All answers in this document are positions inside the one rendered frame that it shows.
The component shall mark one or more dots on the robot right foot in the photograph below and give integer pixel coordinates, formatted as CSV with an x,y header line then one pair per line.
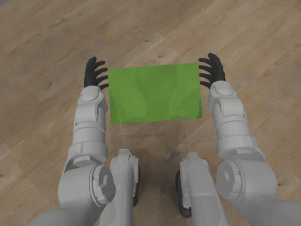
x,y
185,212

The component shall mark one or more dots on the carton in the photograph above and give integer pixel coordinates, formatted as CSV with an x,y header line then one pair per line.
x,y
154,93

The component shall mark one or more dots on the robot left hand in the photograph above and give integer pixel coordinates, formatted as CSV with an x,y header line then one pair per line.
x,y
91,74

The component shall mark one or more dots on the robot right shin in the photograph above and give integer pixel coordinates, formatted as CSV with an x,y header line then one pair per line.
x,y
185,192

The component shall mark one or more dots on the left robot forearm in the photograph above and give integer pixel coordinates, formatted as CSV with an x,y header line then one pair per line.
x,y
89,129

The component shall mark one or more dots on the robot right upper arm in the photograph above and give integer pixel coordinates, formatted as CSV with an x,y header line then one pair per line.
x,y
251,188

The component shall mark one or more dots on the right robot forearm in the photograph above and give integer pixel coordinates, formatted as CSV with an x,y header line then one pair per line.
x,y
231,124

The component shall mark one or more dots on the robot right hand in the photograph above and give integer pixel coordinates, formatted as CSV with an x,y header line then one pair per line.
x,y
216,70

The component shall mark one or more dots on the robot left upper arm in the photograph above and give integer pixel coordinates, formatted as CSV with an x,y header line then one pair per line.
x,y
83,194

